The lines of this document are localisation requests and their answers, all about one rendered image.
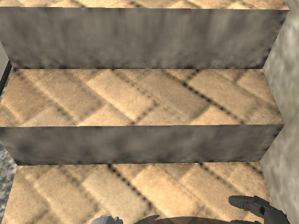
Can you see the robot left shin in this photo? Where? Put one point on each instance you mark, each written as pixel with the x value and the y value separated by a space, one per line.
pixel 106 215

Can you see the robot right hand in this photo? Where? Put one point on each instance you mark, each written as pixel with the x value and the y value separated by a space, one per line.
pixel 260 208

